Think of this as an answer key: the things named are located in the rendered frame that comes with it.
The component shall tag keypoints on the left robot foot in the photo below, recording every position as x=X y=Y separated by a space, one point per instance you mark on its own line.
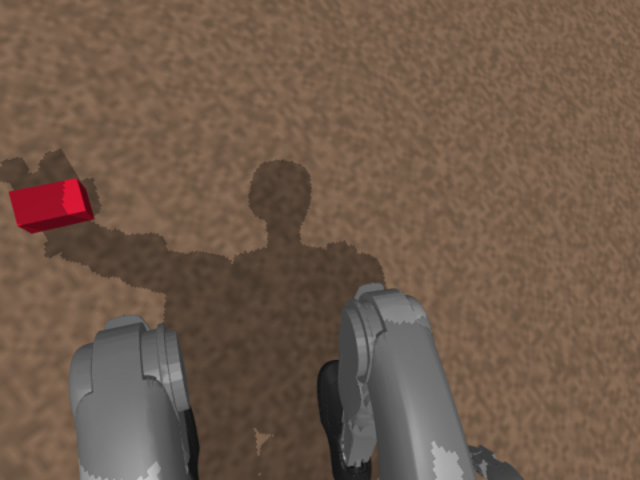
x=193 y=444

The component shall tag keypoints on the small box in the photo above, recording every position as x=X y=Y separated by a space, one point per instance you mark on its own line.
x=51 y=206

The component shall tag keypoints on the right robot hand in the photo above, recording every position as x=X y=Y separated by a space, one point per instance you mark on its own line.
x=487 y=465

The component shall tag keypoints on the right robot foot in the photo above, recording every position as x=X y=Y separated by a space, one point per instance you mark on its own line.
x=331 y=410

